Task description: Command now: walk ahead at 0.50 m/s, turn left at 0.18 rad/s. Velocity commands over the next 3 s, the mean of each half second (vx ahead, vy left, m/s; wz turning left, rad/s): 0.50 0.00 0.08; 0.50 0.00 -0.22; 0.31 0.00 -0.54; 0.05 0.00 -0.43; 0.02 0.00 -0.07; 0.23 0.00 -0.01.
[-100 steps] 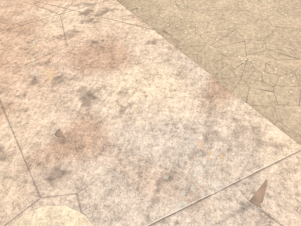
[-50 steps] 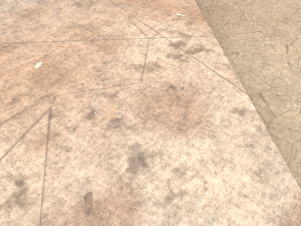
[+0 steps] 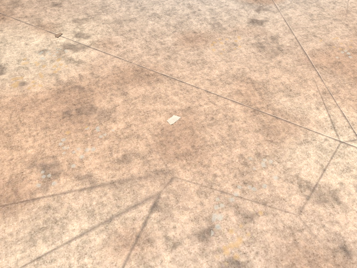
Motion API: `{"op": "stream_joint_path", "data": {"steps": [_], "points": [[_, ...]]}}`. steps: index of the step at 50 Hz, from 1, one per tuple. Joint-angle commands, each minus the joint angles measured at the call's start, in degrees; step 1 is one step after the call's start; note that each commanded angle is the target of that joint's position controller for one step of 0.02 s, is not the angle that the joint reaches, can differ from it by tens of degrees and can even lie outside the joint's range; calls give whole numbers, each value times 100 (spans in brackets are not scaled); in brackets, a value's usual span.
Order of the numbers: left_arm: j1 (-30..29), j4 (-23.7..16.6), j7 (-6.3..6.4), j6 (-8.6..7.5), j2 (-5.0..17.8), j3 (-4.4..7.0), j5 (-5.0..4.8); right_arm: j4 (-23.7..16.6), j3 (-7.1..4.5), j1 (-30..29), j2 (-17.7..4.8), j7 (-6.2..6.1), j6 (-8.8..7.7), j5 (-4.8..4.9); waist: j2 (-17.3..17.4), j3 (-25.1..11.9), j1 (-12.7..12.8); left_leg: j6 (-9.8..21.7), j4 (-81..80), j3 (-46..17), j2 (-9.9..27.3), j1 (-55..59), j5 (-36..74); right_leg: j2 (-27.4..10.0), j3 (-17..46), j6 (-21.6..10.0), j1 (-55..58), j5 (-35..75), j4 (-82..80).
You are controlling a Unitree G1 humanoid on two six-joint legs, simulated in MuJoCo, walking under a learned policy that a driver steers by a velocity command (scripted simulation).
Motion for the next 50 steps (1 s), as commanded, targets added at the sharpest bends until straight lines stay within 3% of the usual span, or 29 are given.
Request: {"op": "stream_joint_path", "data": {"steps": [1,3,7,10,13,16,17,18,19,20,21,22,23,24,25,26,28,31,35,40,42,43,44,45,46,47,48,49,50], "points": [[346,-164,35,-21,562,129,42,-585,-163,-364,-555,31,-162,-45,-686,-89,159,-58,-206,-57,691,-1672,495,-1535,2106,-988,1472,52,-1587],[423,-69,43,-42,637,144,-33,-566,-108,-360,-363,50,-140,-53,-760,-109,119,-129,-685,116,749,-1583,527,-1495,1742,-1082,1310,565,-1744],[573,93,91,10,949,219,-90,-736,10,-1077,-160,92,-191,-98,-614,15,307,-231,-2174,306,790,-1490,1576,-1412,1121,-1065,1193,980,-1982],[822,248,104,65,1047,230,-136,-812,28,-1583,-166,152,-238,-52,-601,87,494,-263,-3047,449,626,-1076,2349,-1331,785,-941,1151,1065,-1963],[1090,422,108,133,1096,239,-177,-948,6,-1969,-248,215,-267,-5,-614,190,567,-157,-3459,442,546,-998,2389,-1536,824,-861,1480,1066,-1827],[1089,517,148,228,1217,280,-193,-972,-62,-1881,-421,262,-298,-9,-670,135,349,76,-3786,507,447,-622,1921,-1717,842,-706,1863,1656,-1437],[992,515,164,256,1241,279,-202,-862,-132,-1481,-538,249,-302,-34,-643,-88,74,195,-3982,645,318,18,1897,-1595,670,-596,1835,2432,-949],[1014,513,176,270,1115,228,-177,-626,-264,-720,-776,204,-291,-62,-525,-589,-275,359,-4041,710,255,1145,1907,-1315,422,-448,1578,2950,-13],[977,353,193,255,819,91,-37,-447,-386,328,-1184,139,-268,-126,38,-1430,-692,738,-3868,-360,1232,2778,1984,-1000,157,-212,548,1759,1685],[1629,219,173,147,204,-98,-38,-334,-469,596,-1651,150,-226,-132,1582,-2047,-352,1627,-4452,-2937,2428,4384,825,-21,47,145,-1601,-1852,3595],[1331,298,142,54,779,25,-147,-339,-331,613,-1090,165,-217,-49,1068,-1867,-575,1608,-4911,-3463,2372,4199,-114,-243,686,122,-2315,-2330,4291],[836,142,109,-6,1038,108,-254,-364,-247,234,-895,163,-233,-41,775,-1061,-515,1390,-5023,-2701,2190,3544,13,-515,615,51,-2644,-1829,4369],[558,96,123,-21,983,96,-215,-401,-201,-113,-774,168,-240,-78,385,-677,-367,1274,-5122,-2100,1948,2856,554,-753,475,61,-2492,-1318,4159],[429,79,131,-8,931,110,-117,-412,-159,-374,-633,188,-248,-119,249,-370,-220,1228,-5286,-1693,1751,2271,1121,-891,441,111,-2315,-983,3843],[515,95,123,35,864,118,-88,-420,-126,-522,-541,194,-272,-171,349,-306,-34,1196,-5437,-1413,1614,1863,1547,-1015,482,148,-1981,-747,3668],[609,128,115,86,758,100,-89,-402,-129,-584,-519,199,-296,-165,390,-298,65,1220,-5584,-1229,1544,1621,1785,-1040,465,195,-1762,-632,3537],[578,124,128,183,601,69,-62,-291,-157,-552,-594,190,-367,-109,305,-201,153,1296,-5794,-859,1500,1317,2204,-1067,400,306,-1701,-415,3226],[12,-48,140,213,506,30,-20,-107,-197,-375,-740,129,-379,-102,121,28,45,1252,-5962,-432,1404,1272,2493,-1075,378,413,-1940,453,2285],[-647,-174,30,162,372,-41,-104,107,-211,-115,-877,75,-364,-108,105,170,-239,985,-6062,264,1291,1388,2472,-881,196,310,-1652,1629,1050],[-1335,-527,-130,155,405,-48,-169,455,-232,308,-919,52,-253,-87,31,372,-457,847,-5791,561,1660,2428,2707,-690,227,32,-2024,1313,480],[-1374,-628,-208,152,433,-36,-146,503,-252,294,-964,20,-172,-72,97,323,-390,731,-5427,690,1753,2808,3532,-575,69,-122,-1988,797,387],[-1238,-641,-230,156,502,-1,-124,480,-268,214,-1027,-7,-135,-74,185,178,-274,650,-5087,800,1737,2895,4508,-422,-107,-219,-1682,503,379],[-911,-600,-230,172,636,72,-103,448,-289,148,-1110,-45,-91,-76,304,-106,-76,561,-4545,918,1689,2932,5629,-210,-309,-325,-1145,255,410],[-177,-432,-207,186,850,212,-101,399,-283,50,-1124,-93,-28,-81,266,-547,342,410,-3545,1154,1518,2727,6333,32,-461,-480,-139,376,214],[745,-238,-133,217,1217,388,-122,283,-240,74,-1063,-159,-30,-130,42,-1092,733,190,-2161,1285,1334,1665,5593,-261,166,-750,1504,659,217],[1252,-224,-69,246,1862,549,-119,1,-18,555,-445,-89,-174,-259,-1243,-1830,540,-233,111,1298,371,-900,2193,-1727,3035,-1775,3804,13,51],[1344,-238,-58,244,1493,432,-171,48,10,405,-510,9,-390,-238,-1262,-2356,631,-258,974,212,-114,-1932,-900,-2227,4800,-2130,4444,-352,-818],[1176,-238,-32,240,1199,337,-129,-121,-98,-121,-885,103,-530,-1,-979,-1646,727,-156,1153,-95,258,-2450,-579,-2020,3975,-1808,3987,-445,-948],[858,-293,-10,232,1089,313,-115,-232,-68,-464,-849,115,-609,47,-548,-1036,602,-88,802,8,500,-2440,-112,-1775,3221,-1618,3146,-96,-1010]]}}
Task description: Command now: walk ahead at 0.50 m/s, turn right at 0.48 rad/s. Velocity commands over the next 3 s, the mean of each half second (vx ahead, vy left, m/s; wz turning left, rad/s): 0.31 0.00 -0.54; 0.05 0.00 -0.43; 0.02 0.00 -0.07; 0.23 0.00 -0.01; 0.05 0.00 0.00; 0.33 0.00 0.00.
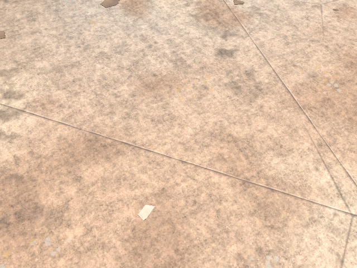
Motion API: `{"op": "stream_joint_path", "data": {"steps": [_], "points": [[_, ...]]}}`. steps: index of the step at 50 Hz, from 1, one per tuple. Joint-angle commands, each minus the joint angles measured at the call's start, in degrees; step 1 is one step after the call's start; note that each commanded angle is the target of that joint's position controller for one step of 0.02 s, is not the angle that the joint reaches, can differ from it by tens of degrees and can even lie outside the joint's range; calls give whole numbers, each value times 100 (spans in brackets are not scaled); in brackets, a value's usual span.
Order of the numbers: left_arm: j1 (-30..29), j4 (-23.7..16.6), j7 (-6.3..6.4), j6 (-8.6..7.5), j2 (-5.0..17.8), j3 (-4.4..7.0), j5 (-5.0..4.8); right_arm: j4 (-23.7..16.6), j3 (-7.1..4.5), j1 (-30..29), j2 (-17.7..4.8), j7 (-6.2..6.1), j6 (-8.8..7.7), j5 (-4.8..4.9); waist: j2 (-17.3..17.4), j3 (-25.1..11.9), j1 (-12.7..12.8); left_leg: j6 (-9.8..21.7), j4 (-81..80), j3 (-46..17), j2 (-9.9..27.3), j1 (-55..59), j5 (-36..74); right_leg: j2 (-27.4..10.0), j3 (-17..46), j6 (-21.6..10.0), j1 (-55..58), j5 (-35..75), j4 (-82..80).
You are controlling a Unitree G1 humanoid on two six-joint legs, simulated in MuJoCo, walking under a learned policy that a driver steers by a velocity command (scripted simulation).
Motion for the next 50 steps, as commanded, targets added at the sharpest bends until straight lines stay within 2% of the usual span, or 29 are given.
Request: {"op": "stream_joint_path", "data": {"steps": [1,2,4,6,9,11,13,16,17,18,19,20,21,22,23,25,26,28,33,37,39,40,41,42,43,44,45,47,50], "points": [[951,-166,99,-11,862,282,23,-772,-146,-524,-795,38,-388,28,5,-775,490,52,717,-497,403,-3015,477,-1661,2746,-1230,2997,352,-1643],[720,-254,111,-16,715,228,74,-767,-192,-506,-829,3,-337,-63,-39,-573,286,1,355,-497,541,-2612,678,-1481,2404,-1162,2372,862,-1793],[562,-335,139,-21,699,235,88,-788,-189,-333,-691,-5,-205,-117,-252,-514,66,-172,-20,-443,560,-2189,808,-1330,2186,-1243,1707,1297,-2012],[624,-303,206,-36,819,276,55,-859,-155,-471,-559,-33,-119,-134,-285,-400,49,-351,-585,-327,506,-2105,1157,-1189,1836,-1243,1257,1497,-2113],[767,-206,321,50,1001,352,31,-1039,-79,-1143,-360,-44,-123,-169,-329,-242,234,-456,-2037,-178,159,-1595,2300,-748,1237,-855,755,2466,-1792],[1070,-95,383,156,1034,377,-5,-1120,-71,-1481,-340,3,-149,-116,-433,-451,422,-456,-2684,-149,-153,-1181,3043,-667,1302,-633,809,2315,-1559],[1181,-42,421,242,1001,380,-41,-1181,-113,-1621,-446,38,-134,-54,-534,-530,437,-411,-3070,-330,-262,-1043,3067,-752,1651,-511,1065,1947,-1298],[971,-141,491,322,876,374,-15,-1129,-241,-1330,-716,52,-154,-71,-682,-629,182,-196,-3487,-604,-182,-792,2714,-860,2274,-312,1546,1654,-580],[795,-224,496,335,782,351,-16,-1056,-272,-1038,-749,38,-185,-107,-644,-721,-15,-75,-3833,-529,-72,-364,3086,-685,2261,-152,1503,1442,-153],[874,-328,480,318,502,264,38,-1055,-317,-720,-961,-4,-207,-203,-230,-1211,-89,207,-3847,-907,559,617,4106,-317,1993,81,1217,697,802],[1833,-272,453,300,106,155,125,-1140,-327,-619,-1197,-57,-137,-316,1187,-1839,327,977,-3453,-2299,2018,2233,6325,369,1382,439,-6,-2777,2320],[2440,-253,420,302,519,168,0,-1023,-370,-376,-1143,-25,2,-165,1883,-2424,369,1674,-3657,-3724,2802,2686,5237,229,1065,611,-758,-3401,3472],[2102,-145,446,385,950,301,-62,-1175,-289,-641,-797,-36,75,-109,1114,-1964,229,1520,-3899,-3385,2409,2215,4013,-74,1075,802,-1022,-2855,3990],[1539,-225,484,497,1093,362,-61,-1227,-219,-876,-584,-60,155,-122,717,-1481,124,1260,-4006,-2612,2052,1692,3299,-212,857,905,-1145,-2408,4096],[1308,-255,523,617,1078,390,-47,-1250,-165,-1142,-483,-74,227,-141,559,-1122,161,1155,-4157,-2085,1764,1092,2924,-352,763,982,-1055,-2154,4031],[1252,-355,537,735,815,353,-40,-1190,-195,-1422,-601,-110,296,-200,858,-645,305,1119,-4546,-1274,1341,71,2562,-480,477,1017,-565,-1761,3662],[1287,-372,538,742,676,328,-34,-1152,-210,-1443,-597,-123,300,-216,947,-619,319,1157,-4639,-1003,1252,-40,2606,-467,351,1018,-411,-1666,3430],[1167,-448,531,722,556,295,2,-1073,-241,-1379,-621,-152,302,-189,916,-738,257,1332,-4686,-802,1402,123,2915,-556,277,1008,-333,-1566,2987],[786,-633,391,715,532,246,30,-985,-346,-1519,-852,-151,388,-104,845,-879,171,1414,-4763,-389,1665,138,2696,-754,101,823,295,-1100,1768],[754,-678,278,733,578,269,53,-830,-386,-1465,-985,-85,450,26,798,-790,230,1239,-4501,-244,1730,201,2456,-622,-100,544,843,-926,624],[1113,-505,259,707,622,310,103,-666,-344,-1324,-848,-69,492,134,613,-779,403,813,-3946,25,1481,-160,2072,-390,-179,244,1689,-225,-551],[1193,-520,302,699,928,384,122,-563,-259,-1053,-537,-26,496,72,-231,-702,310,268,-3034,524,1051,-774,1236,-999,764,-53,2200,595,-1244],[871,-743,390,708,1485,453,146,-781,-151,-1039,-259,13,469,-183,-1835,-539,68,-349,-1795,958,157,-2077,-719,-2394,2576,-938,2368,1604,-1508],[976,-760,363,592,1315,406,327,-841,-297,-1594,-689,-62,473,-141,-1267,-618,564,-374,-602,156,146,-2051,-1067,-2602,2633,-1421,1728,1518,-1617],[745,-699,347,478,1143,336,358,-792,-345,-1533,-754,-78,501,-18,-1011,-563,390,-319,-186,-53,214,-2016,-715,-2282,2132,-1245,1587,1374,-1604],[411,-678,340,403,997,301,273,-641,-361,-1312,-702,-101,536,5,-835,-529,217,-309,-133,-120,259,-2012,-313,-1929,1714,-928,1617,1181,-1552],[206,-674,345,362,821,239,202,-513,-378,-1188,-710,-134,563,-42,-802,-560,159,-349,-124,-138,282,-2007,0,-1781,1497,-741,1700,1309,-1494],[61,-623,374,331,546,107,197,-410,-368,-1028,-628,-134,574,-53,-752,-669,35,-462,-74,-128,247,-1578,423,-1592,1150,-712,1597,2091,-1402],[54,-512,379,342,503,96,191,-395,-248,-1138,-385,-102,562,-4,-754,-693,131,-513,-1311,-104,304,-1188,613,-1452,991,-676,1837,1992,-1282]]}}
Over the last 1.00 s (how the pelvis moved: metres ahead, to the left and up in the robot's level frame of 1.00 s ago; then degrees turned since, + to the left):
0.54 0.01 -0.01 -9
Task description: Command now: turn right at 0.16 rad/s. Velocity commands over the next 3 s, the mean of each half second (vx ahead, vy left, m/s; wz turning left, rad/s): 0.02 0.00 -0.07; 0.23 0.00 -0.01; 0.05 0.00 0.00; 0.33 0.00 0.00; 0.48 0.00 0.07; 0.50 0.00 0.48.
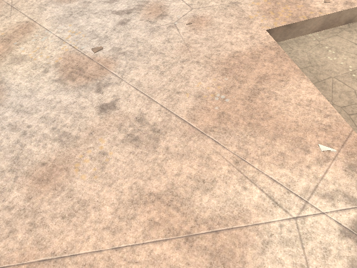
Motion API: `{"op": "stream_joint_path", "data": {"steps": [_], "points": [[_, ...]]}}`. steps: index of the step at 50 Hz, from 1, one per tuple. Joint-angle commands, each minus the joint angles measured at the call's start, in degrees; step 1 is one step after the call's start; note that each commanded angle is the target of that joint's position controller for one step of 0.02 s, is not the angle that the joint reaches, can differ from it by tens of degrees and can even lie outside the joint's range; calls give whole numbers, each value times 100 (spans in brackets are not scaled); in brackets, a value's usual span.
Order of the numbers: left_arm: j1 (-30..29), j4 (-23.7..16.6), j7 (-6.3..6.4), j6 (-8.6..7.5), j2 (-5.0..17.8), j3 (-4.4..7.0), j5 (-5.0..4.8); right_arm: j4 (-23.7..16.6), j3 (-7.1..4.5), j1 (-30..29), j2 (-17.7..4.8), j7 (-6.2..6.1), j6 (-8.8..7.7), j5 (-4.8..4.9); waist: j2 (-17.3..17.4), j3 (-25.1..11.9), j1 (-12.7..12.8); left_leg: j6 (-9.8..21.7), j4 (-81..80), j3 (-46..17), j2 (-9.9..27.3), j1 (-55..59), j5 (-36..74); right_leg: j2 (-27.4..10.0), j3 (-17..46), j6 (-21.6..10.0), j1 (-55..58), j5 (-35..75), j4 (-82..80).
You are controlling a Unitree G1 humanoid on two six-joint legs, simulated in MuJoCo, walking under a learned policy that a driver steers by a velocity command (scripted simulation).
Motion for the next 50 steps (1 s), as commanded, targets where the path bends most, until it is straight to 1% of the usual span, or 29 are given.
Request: {"op": "stream_joint_path", "data": {"steps": [1,3,5,6,7,8,9,10,11,14,21,22,23,25,26,28,30,32,33,34,35,36,37,39,41,44,46,47,50], "points": [[-238,-268,23,-80,769,194,-9,-341,30,-241,-183,14,-71,11,-1033,-631,92,-51,-913,-129,122,320,65,-1205,939,-937,676,2250,-583],[-157,-140,1,-43,852,218,-9,-347,44,-262,-249,30,-68,29,-1059,-597,185,-23,-1428,-81,90,610,-103,-1313,1162,-1056,663,2078,-557],[-258,-35,-21,-34,771,180,-56,-259,53,-96,-265,38,-81,41,-1008,-534,89,53,-2237,-40,54,999,282,-1279,1278,-1010,550,1859,-491],[-301,41,-31,-37,699,149,-103,-182,77,60,-214,49,-104,3,-908,-488,-54,133,-3050,-6,29,1399,1032,-1165,1223,-855,406,1674,-435],[-158,136,-39,-73,627,125,-105,-137,84,145,-305,53,-131,-79,-718,-525,-67,236,-3423,-198,146,1877,1870,-1018,1190,-607,220,1340,-430],[13,179,-61,-131,553,98,-3,-128,40,229,-620,27,-144,-130,-248,-644,104,391,-3258,-589,555,2299,2963,-714,973,-335,-4,826,-243],[212,217,-89,-171,576,133,17,-14,-38,86,-852,29,-142,-48,378,-603,372,621,-2955,-468,540,2013,2420,-341,583,-123,44,410,-369],[-137,266,-77,-165,670,129,49,-37,24,-12,-498,65,-161,-15,254,-517,105,667,-3085,-452,420,1616,1694,-233,437,33,326,271,-260],[-352,249,-56,-138,672,151,19,5,78,-46,-340,71,-190,-57,197,-435,60,612,-3190,-449,385,1453,1398,-228,404,50,388,257,-183],[-344,358,9,-19,552,150,1,141,125,-61,-280,48,-286,-73,173,-301,63,479,-3244,-372,300,1376,1317,-261,442,-7,406,480,-212],[-210,813,53,-40,502,189,-31,447,177,20,-272,-37,-281,-55,-170,-171,4,486,-3254,-319,212,1445,1136,-245,400,77,370,521,-312],[-115,917,65,-36,491,193,-41,526,179,112,-264,-48,-268,-46,-186,-275,-1,520,-3280,-272,153,1476,569,-167,317,70,395,-41,-303],[-69,980,82,-27,548,223,-77,567,151,158,-336,-66,-248,-3,-172,-186,-3,610,-3255,-251,86,1366,-278,-55,221,30,250,-970,-213],[-32,1017,106,-70,589,250,-129,549,119,196,-421,-101,-251,56,-105,251,-19,852,-3356,-510,193,1030,-1757,-11,224,-86,-372,-2340,-83],[-41,1013,102,-144,544,243,-153,549,113,274,-437,-104,-299,79,-25,420,-48,986,-3469,-762,345,982,-2075,-31,240,-122,-611,-2449,18],[-99,1016,48,-342,416,231,-190,649,57,582,-568,-84,-426,129,340,474,-119,1328,-3857,-1580,883,1306,-2314,-8,58,-86,-981,-1852,545],[-120,1035,-26,-476,325,226,-241,703,-10,643,-715,-58,-482,151,772,473,-55,1690,-4385,-2416,1498,1383,-2322,-13,-206,-88,-944,-1101,1087],[303,1220,-72,-541,314,240,-285,559,13,209,-635,-12,-489,187,734,507,280,1557,-4279,-2049,1316,789,-1864,-46,-223,-279,-23,-1070,397],[794,1458,-72,-553,404,287,-287,447,51,-105,-491,15,-482,192,541,442,519,1316,-3892,-1519,946,319,-1358,-58,-118,-327,839,-778,-89],[1322,1670,-54,-582,744,392,-250,274,143,-405,-170,30,-525,180,-277,357,688,913,-2732,-625,315,-255,-514,-563,910,-534,1419,-1211,-589],[1936,1826,-88,-614,1274,541,-257,75,178,-553,-11,26,-639,120,-1633,134,817,542,-907,219,-311,-1221,-120,-1579,2781,-1068,2374,-1303,-1369],[2007,1796,-134,-675,1089,457,-154,22,115,-590,-265,27,-735,145,-1537,127,816,553,289,-226,-327,-2010,-952,-2125,3700,-1451,2687,-630,-1523],[1674,1707,-135,-718,781,344,-92,120,79,-322,-351,73,-782,206,-1012,194,519,661,929,-473,-96,-2237,-841,-2090,3211,-1388,2709,499,-1284],[1294,1606,-126,-691,642,269,-104,261,82,-162,-258,138,-783,177,-641,92,280,755,992,-362,175,-2251,-226,-1832,2017,-1060,2644,2649,-1081],[1248,1644,-77,-551,426,166,-113,241,103,-323,-52,206,-719,132,-741,27,233,654,294,-83,222,-1700,281,-1444,1132,-751,2248,3692,-1136],[1098,1671,62,-411,574,136,-74,93,245,-779,335,269,-619,72,-779,32,216,416,-1227,288,-43,-554,1120,-977,318,-629,1337,4106,-1194],[1228,1768,94,-382,827,183,-57,50,240,-933,218,248,-571,74,-939,-109,268,399,-1853,397,-262,216,1751,-974,236,-610,1000,4137,-1182],[1199,1811,91,-387,861,191,-78,60,216,-884,109,233,-544,85,-1008,-150,211,446,-1981,317,-281,485,1941,-1054,274,-599,924,4115,-1134],[793,1833,84,-419,770,183,-193,253,75,-347,-263,185,-517,12,-916,-313,-232,777,-2609,141,-336,1261,2383,-1082,328,-389,997,4152,-544]]}}
Over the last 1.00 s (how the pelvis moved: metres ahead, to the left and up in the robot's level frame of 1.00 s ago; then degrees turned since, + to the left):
0.24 -0.01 0.02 -30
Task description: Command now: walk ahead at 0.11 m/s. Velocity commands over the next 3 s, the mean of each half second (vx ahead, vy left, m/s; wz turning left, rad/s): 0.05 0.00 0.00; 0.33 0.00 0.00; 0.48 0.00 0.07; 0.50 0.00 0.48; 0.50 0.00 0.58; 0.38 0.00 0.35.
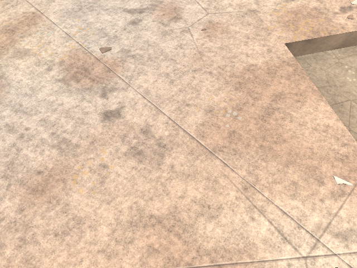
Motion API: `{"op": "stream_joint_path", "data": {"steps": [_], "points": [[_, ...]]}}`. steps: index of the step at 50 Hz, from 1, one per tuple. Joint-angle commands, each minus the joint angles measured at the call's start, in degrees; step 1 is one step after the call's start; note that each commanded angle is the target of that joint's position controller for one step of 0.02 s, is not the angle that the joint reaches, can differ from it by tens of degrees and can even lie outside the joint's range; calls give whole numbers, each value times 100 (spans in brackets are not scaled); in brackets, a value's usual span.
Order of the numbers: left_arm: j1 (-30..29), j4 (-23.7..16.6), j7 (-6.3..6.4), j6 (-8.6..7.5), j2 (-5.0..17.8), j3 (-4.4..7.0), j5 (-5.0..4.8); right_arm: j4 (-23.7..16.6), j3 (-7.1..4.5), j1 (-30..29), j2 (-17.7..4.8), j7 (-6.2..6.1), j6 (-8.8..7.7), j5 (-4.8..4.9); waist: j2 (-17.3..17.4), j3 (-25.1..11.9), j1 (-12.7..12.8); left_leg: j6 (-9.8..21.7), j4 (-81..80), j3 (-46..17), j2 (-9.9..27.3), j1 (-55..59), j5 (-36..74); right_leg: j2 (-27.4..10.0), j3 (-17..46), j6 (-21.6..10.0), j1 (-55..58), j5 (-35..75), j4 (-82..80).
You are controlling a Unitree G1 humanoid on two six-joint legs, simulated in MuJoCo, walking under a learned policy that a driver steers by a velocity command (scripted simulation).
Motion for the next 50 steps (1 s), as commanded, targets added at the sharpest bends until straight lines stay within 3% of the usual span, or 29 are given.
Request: {"op": "stream_joint_path", "data": {"steps": [1,2,3,4,5,6,8,11,14,16,17,18,20,23,24,26,29,31,33,35,36,37,38,39,40,41,42,44,50], "points": [[-363,-222,24,-77,964,188,-55,61,-268,812,-811,-79,-12,-106,-658,-544,-774,307,-666,62,-215,1883,974,-988,389,-366,-689,4773,828],[-175,-205,12,-89,905,171,48,121,-344,1133,-1093,-129,-16,-155,-215,-872,-826,493,-559,-465,334,2749,2806,-684,224,-115,-1106,3744,1555],[617,-76,7,-76,387,24,147,168,-329,1438,-1216,-154,23,-253,706,-1698,-551,1356,-305,-1740,1543,4117,4158,-187,76,225,-2091,1014,2953],[612,10,1,-1,323,0,89,254,-187,1526,-764,-90,57,-193,1007,-2099,-627,1866,-789,-2619,2059,3871,3877,55,440,427,-2137,-1869,4000],[364,-42,7,87,600,97,-31,219,-135,1101,-677,-45,53,-64,678,-1558,-504,1729,-1090,-2487,1877,3131,2338,-119,638,474,-2356,-2060,4509],[59,-92,56,176,667,134,-96,133,-113,609,-624,-42,56,-39,478,-997,-397,1498,-1377,-2203,1689,2484,1021,-269,509,489,-2619,-1824,4619],[-242,-140,175,342,675,190,-29,40,-50,49,-493,-58,61,-129,376,-454,-215,1121,-1824,-1707,1305,1342,-348,-514,473,530,-2374,-1266,4102],[-264,-105,240,375,473,162,32,91,-64,-34,-545,-135,117,-219,571,-499,-123,1016,-1987,-1294,1002,795,-941,-488,290,525,-1680,-848,2928],[-300,-1,179,357,423,144,66,166,-77,22,-627,-215,157,-121,451,-648,-53,937,-1963,-1147,903,629,-1777,-404,109,391,-978,428,1682],[-391,15,115,367,473,136,186,294,-25,229,-481,-218,178,-60,250,-473,-40,552,-1961,-1021,696,309,-2722,-437,144,220,-604,984,1057],[-529,-77,120,368,611,133,206,358,-10,371,-460,-201,181,-93,66,-219,-146,316,-1841,-924,553,240,-2916,-693,411,87,-755,827,681],[-676,-23,130,354,1003,218,114,317,-57,497,-517,-212,215,-103,-548,42,-434,140,-1748,-545,215,602,-2601,-632,411,-79,-1580,-228,637],[-898,5,121,222,684,151,110,347,-46,454,-491,-254,222,-138,-699,65,-425,78,-1255,-383,105,1399,-1770,-588,436,-5,-2170,-539,289],[-960,59,100,74,587,131,83,523,-37,728,-439,-273,213,-112,-598,-184,-461,200,-983,-300,78,1619,-902,-558,395,124,-1824,430,369],[-767,141,100,65,600,140,53,593,-37,808,-432,-271,213,-97,-522,-358,-406,227,-892,-210,2,1644,-1203,-514,350,76,-1671,107,385],[-630,160,114,91,795,205,-17,616,-72,781,-475,-263,215,-25,-577,-201,-327,273,-539,-14,-184,1244,-2407,-561,514,-204,-1690,-1111,346],[-172,206,112,-12,1084,302,-109,484,-67,461,-309,-187,39,29,-1000,301,-114,257,454,248,-297,67,-2343,-1508,1876,-865,-1249,-2194,-349],[-154,218,99,-134,1112,338,-126,396,-80,336,-311,-104,-120,74,-1098,530,-131,372,810,42,-6,-415,-2070,-2064,2494,-1178,-966,-1455,-460],[-382,139,50,-190,1031,329,-149,438,-99,539,-323,-37,-217,111,-957,403,-344,456,297,77,56,-61,-2091,-1945,2081,-1023,-886,-439,-203],[-859,-33,1,-154,1042,334,-161,832,-207,1433,-448,-38,-210,113,-803,72,-792,447,-456,260,-197,1915,-1266,-1358,1210,-655,-1868,271,231],[-1167,-186,-10,-175,934,294,-140,1015,-331,2098,-762,-67,-192,93,-299,-112,-1100,613,-816,-471,185,2825,-1377,-903,604,-371,-2540,1061,1244],[-1240,-405,-4,-261,529,198,-67,1169,-497,2837,-1363,-77,-180,105,1292,-421,-1251,1228,-1639,-2546,1305,3947,-1623,-91,-268,88,-3757,594,3246],[-1293,-477,-3,-348,571,204,-71,1212,-384,3074,-1155,-34,-227,42,1442,-587,-1240,1696,-2094,-3982,2054,4276,-1412,71,226,138,-4577,-1133,4614],[-1221,-437,-59,-406,685,245,-199,1105,-250,2658,-806,-42,-287,-6,802,-247,-948,1622,-1944,-3538,2088,4092,-1176,-308,584,-33,-5020,-973,5324],[-1184,-391,-109,-439,663,234,-256,979,-196,2345,-635,-28,-327,-31,474,-157,-787,1429,-1934,-2917,1857,3895,-983,-540,569,-181,-5100,-450,5432],[-1271,-393,-123,-451,666,254,-233,909,-165,2152,-618,1,-344,-31,198,11,-686,1268,-2013,-2409,1692,3689,-640,-730,459,-245,-5183,29,5212],[-1382,-407,-130,-438,720,297,-170,876,-109,2062,-510,12,-335,-37,135,53,-628,1091,-2064,-1918,1506,3488,61,-870,381,-257,-5012,395,4886],[-1424,-434,-181,-373,535,281,-119,916,-59,2243,-451,-20,-257,-62,273,-5,-579,991,-2176,-1340,1259,3220,822,-898,173,-138,-4660,723,4424],[-2815,-1001,-251,-317,254,90,-102,899,-110,2449,-818,-210,-185,-64,244,370,-791,927,-2701,-562,941,2314,783,-513,-301,146,-3827,2116,1945]]}}
Over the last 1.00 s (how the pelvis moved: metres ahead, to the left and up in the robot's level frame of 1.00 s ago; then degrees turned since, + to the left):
0.14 0.01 -0.01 -1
